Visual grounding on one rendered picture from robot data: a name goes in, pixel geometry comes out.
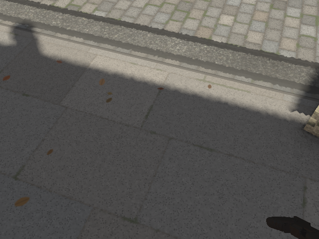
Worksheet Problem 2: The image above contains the robot right hand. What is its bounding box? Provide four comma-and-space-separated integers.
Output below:
266, 216, 319, 239

